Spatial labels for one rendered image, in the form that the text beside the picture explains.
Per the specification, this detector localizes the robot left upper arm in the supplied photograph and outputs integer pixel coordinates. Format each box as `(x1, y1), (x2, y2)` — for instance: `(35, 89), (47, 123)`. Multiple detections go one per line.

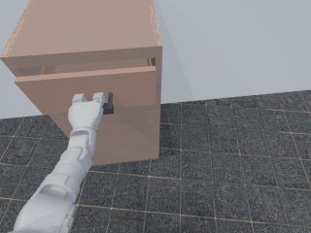
(7, 193), (76, 233)

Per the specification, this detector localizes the left robot hand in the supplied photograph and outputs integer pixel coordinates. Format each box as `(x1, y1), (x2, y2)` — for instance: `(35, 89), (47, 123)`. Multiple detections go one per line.
(68, 92), (107, 131)

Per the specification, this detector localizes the left robot forearm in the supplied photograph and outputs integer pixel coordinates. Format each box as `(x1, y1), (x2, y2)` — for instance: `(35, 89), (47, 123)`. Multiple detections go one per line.
(14, 127), (96, 231)

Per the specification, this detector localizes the handle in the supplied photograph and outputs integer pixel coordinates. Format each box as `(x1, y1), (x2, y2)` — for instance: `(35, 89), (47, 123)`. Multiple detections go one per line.
(102, 92), (114, 115)

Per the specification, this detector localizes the drawer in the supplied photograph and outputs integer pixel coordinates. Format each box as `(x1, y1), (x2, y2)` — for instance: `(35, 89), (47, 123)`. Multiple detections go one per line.
(14, 58), (156, 115)

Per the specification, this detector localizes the cabinet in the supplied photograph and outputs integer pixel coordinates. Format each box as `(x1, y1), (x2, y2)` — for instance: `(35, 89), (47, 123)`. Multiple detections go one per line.
(0, 0), (163, 166)

